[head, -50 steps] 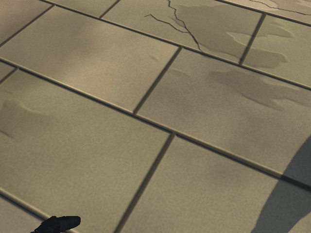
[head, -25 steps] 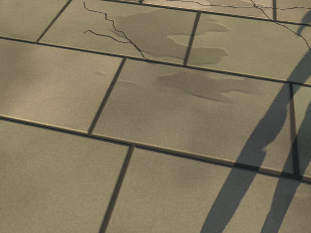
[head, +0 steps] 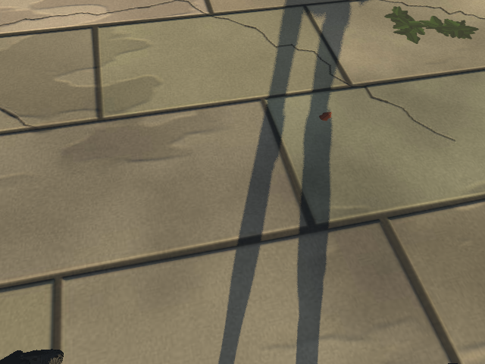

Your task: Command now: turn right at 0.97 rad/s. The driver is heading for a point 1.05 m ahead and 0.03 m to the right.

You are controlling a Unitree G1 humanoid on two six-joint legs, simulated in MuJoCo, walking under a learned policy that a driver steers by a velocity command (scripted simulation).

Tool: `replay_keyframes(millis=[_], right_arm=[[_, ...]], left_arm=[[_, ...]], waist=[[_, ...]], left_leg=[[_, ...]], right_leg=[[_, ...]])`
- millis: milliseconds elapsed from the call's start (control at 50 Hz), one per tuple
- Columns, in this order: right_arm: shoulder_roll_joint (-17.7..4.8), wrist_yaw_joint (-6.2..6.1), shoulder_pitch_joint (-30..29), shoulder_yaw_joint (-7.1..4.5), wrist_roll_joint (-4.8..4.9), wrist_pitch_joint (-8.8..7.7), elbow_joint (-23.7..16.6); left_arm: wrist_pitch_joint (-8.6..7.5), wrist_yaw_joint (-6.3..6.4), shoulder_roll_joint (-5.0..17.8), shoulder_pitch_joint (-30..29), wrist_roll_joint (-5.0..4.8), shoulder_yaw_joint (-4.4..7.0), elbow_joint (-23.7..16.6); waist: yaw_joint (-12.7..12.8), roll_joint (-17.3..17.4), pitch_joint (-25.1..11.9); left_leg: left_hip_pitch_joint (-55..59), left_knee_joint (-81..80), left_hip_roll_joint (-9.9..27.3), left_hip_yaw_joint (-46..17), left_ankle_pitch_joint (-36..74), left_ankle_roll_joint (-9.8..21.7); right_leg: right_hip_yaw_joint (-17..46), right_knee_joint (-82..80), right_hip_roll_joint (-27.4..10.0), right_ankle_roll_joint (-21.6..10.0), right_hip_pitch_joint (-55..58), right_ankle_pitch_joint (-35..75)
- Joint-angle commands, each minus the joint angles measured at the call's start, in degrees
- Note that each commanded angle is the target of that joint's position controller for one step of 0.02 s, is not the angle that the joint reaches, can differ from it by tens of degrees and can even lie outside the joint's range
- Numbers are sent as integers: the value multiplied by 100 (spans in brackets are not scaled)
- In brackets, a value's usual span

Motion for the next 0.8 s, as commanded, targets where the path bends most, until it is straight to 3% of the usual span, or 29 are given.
replay_keyframes(millis=[20,40,60,80,100,140,200,240,280,320,340,360,380,400,420,440,460,500,520,580,640,700,720,760,800], right_arm=[[-1098,-65,108,-327,-288,-40,-470],[-755,-124,-198,-222,-246,-33,-630],[-565,-195,-472,-164,-154,17,-698],[-547,-266,-562,-137,-72,59,-741],[-564,-320,-538,-113,-47,89,-740],[-707,-357,-187,-139,-109,125,-648],[-920,-316,151,-229,-137,165,-540],[-1082,-255,83,-300,-97,174,-518],[-1181,-180,-32,-347,-49,169,-496],[-1189,-100,137,-337,76,151,-388],[-1132,-66,82,-298,177,158,-347],[-922,-30,168,-214,243,152,-258],[-494,50,427,-56,118,111,-185],[-8,178,519,182,-249,69,-362],[-444,93,327,26,-45,99,-288],[-768,33,136,-55,163,175,-226],[-743,-10,235,-79,200,246,-143],[-892,-97,477,-177,156,370,36],[-973,-117,555,-221,184,384,30],[-805,-161,511,-221,224,434,-117],[-528,-86,322,-132,155,474,-390],[-401,50,226,-80,130,487,-643],[-399,103,194,-65,143,488,-701],[-514,218,79,-89,197,457,-847],[-569,291,-120,-105,239,405,-949]], left_arm=[[-176,-72,755,212,43,195,-483],[-187,-98,1051,260,24,285,-343],[-137,-95,1038,344,23,303,-209],[-90,-89,905,423,62,270,-149],[-60,-113,711,440,46,203,-161],[-49,-123,448,121,4,85,-292],[-67,-162,281,-169,25,1,-429],[-76,-212,199,-175,55,-38,-445],[-54,-244,265,-23,44,-4,-367],[-37,-260,233,96,91,-4,-328],[-39,-263,163,370,109,1,-229],[-49,-240,186,760,127,30,-57],[-91,-187,405,962,139,65,0],[-147,-90,730,840,231,10,-192],[-258,-134,451,799,477,-83,-154],[-343,-185,284,598,542,-128,-49],[-401,-180,255,328,479,-122,61],[-437,-84,343,-47,381,-101,79],[-432,-15,352,-76,382,-92,62],[-393,139,84,-74,360,-139,89],[-353,214,109,-26,349,-89,175],[-338,173,279,-75,328,15,233],[-356,131,382,95,278,75,287],[-451,55,577,301,162,161,393],[-560,6,683,366,109,214,482]], waist=[[110,1856,-781],[154,1443,-649],[206,1126,-470],[201,973,-407],[160,896,-296],[-76,931,-255],[-308,1105,-483],[-289,1199,-570],[-205,1283,-596],[-176,1252,-610],[13,1189,-666],[173,1001,-717],[103,109,-853],[-148,-1690,-1052],[232,-1321,-1469],[223,-889,-974],[102,-830,-671],[-18,-770,-334],[-47,-718,-310],[5,-465,-283],[106,-371,-280],[135,-388,-299],[229,-365,-426],[276,-433,-343],[260,-318,-94]], left_leg=[[1617,-1404,2813,-2830,671,1660],[1335,-1361,2577,-2194,366,1585],[1081,-1294,2125,-1488,88,1303],[1039,-1243,1894,-1067,132,1149],[991,-1252,1800,-688,413,1115],[1251,-1280,1741,-195,770,1137],[1737,-1219,1987,123,1052,1254],[1602,-1176,2085,453,1114,1213],[1346,-1119,2147,757,1114,1125],[1219,-842,2137,718,1246,1103],[1152,-536,2074,763,1340,990],[792,-84,1919,913,1289,739],[-71,771,1528,1351,212,223],[-1450,2288,1013,1488,-2851,-341],[-1151,2758,1085,687,-2755,-424],[-1017,3020,1070,577,-2491,-404],[-1115,3087,999,491,-2157,-371],[-1076,3607,812,371,-1532,-433],[-1161,3930,706,430,-1369,-473],[-1679,3943,807,443,-1048,-594],[-1720,3232,990,567,-915,-654],[-1418,2625,1098,760,-1040,-557],[-1345,2501,1132,850,-1089,-470],[-1452,2358,1197,920,-1245,-231],[-1694,2155,1255,921,-1398,6]], right_leg=[[-502,2471,-404,258,-1637,-1646],[-681,3048,-706,398,-1568,-1190],[-815,3334,-830,498,-1476,-764],[-971,3710,-884,574,-1543,-445],[-1158,3811,-981,628,-1621,-282],[-1492,3351,-1174,686,-1760,-55],[-1594,2525,-1453,753,-1636,-197],[-1721,1889,-1554,675,-1125,-304],[-1965,1306,-1487,560,-509,-272],[-2063,476,-1236,380,45,-339],[-2126,-321,-1067,222,530,5],[-2102,-1159,-899,37,1336,567],[-1262,-1495,-1453,-127,2425,2045],[409,-1192,-3136,-745,3188,4719],[393,-1483,-3538,-1593,2100,4003],[-130,-1668,-3052,-1444,1698,2984],[-537,-1732,-2769,-1153,1509,2268],[-1051,-1820,-2627,-1006,1169,2484],[-1186,-1872,-2665,-1031,1207,2655],[-1429,-1961,-2826,-1032,1710,2337],[-1620,-1992,-2942,-1062,2020,2140],[-1853,-1980,-3085,-1147,2001,2269],[-1814,-2187,-3184,-1149,2050,1332],[-1476,-2659,-3411,-1088,2138,-683],[-1380,-2937,-3528,-964,2357,-1431]])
